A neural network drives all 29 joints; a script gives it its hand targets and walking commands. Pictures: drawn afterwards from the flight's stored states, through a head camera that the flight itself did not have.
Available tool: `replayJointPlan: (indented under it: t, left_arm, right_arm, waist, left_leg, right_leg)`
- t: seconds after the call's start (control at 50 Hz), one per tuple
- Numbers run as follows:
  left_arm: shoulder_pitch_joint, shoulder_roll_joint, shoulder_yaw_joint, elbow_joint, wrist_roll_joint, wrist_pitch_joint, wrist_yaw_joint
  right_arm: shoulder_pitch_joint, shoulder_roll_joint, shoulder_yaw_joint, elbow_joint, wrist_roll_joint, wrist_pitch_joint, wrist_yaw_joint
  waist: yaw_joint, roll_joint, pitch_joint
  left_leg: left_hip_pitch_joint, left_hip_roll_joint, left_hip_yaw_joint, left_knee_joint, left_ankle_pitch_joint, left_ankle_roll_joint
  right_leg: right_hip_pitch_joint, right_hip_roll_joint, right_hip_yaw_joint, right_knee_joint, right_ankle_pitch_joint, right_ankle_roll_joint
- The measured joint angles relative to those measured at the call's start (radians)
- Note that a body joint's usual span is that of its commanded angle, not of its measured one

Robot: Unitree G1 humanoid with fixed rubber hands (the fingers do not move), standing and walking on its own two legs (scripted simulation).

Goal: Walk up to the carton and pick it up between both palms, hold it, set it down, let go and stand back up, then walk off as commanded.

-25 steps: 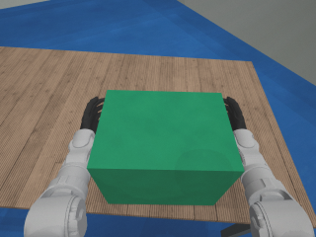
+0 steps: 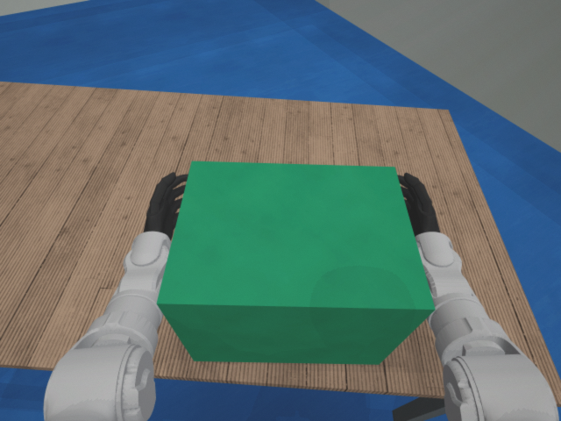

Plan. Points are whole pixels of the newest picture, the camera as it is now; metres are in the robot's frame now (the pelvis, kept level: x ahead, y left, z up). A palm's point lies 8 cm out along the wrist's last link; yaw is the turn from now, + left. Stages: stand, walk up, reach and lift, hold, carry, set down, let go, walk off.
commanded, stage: set down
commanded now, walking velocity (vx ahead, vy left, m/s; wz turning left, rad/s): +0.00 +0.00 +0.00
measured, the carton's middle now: (290, 268) +0.35 +0.02 +0.00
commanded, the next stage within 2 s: none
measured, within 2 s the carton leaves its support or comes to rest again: rests again in 0.62 s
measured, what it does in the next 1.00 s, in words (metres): stands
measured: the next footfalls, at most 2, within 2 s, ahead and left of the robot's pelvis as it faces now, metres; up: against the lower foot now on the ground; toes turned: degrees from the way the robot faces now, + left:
none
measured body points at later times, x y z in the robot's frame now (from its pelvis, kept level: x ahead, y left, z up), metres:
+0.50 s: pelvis -0.01 +0.01 +0.00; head +0.05 +0.02 +0.44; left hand +0.39 +0.23 +0.03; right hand +0.43 -0.17 +0.06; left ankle -0.03 +0.13 -0.74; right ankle -0.03 -0.13 -0.74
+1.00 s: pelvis -0.03 +0.02 -0.01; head +0.06 +0.04 +0.43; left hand +0.37 +0.28 +0.00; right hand +0.43 -0.16 +0.04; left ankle -0.03 +0.13 -0.74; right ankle -0.03 -0.13 -0.74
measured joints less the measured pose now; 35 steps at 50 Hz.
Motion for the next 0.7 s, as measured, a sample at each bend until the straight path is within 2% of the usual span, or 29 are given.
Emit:
replayJointPlan:
  t: [0.14, 0.46, 0.6, 0.7]
  left_arm:
    - [-0.009, 0.0, 0.001, 0.02, 0.0, -0.014, 0.001]
    - [-0.042, 0.016, 0.004, 0.087, 0.0, -0.025, 0.016]
    - [-0.069, 0.031, 0.001, 0.14, -0.001, -0.032, 0.079]
    - [-0.072, 0.054, -0.064, 0.183, -0.071, -0.043, 0.111]
  right_arm:
    - [-0.006, 0.001, -0.019, 0.015, -0.032, -0.015, 0.006]
    - [-0.051, 0.001, -0.022, 0.055, -0.033, -0.021, 0.011]
    - [-0.116, -0.006, -0.022, 0.13, -0.027, -0.02, 0.036]
    - [-0.149, -0.008, -0.022, 0.18, 0.034, -0.02, 0.047]
  waist:
    - [0.002, 0.0, 0.001]
    - [-0.011, 0.0, 0.002]
    - [-0.015, 0.0, -0.006]
    - [-0.008, 0.0, -0.04]
  left_leg:
    - [-0.001, 0.0, 0.0, 0.001, 0.0, 0.0]
    - [-0.034, 0.003, 0.0, 0.032, -0.005, 0.002]
    - [-0.118, 0.02, -0.001, 0.086, -0.013, 0.003]
    - [-0.214, 0.033, -0.002, 0.13, -0.019, 0.003]
  right_leg:
    - [-0.001, 0.0, 0.0, 0.0, 0.0, 0.0]
    - [-0.019, 0.001, 0.0, 0.0, 0.01, 0.007]
    - [-0.079, 0.014, 0.0, 0.0, 0.032, 0.009]
    - [-0.158, 0.024, 0.0, 0.004, 0.049, 0.012]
